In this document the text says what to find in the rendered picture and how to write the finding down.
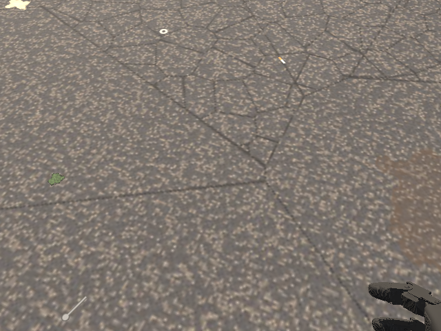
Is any robot right hand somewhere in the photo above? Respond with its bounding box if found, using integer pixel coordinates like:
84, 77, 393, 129
368, 281, 441, 331

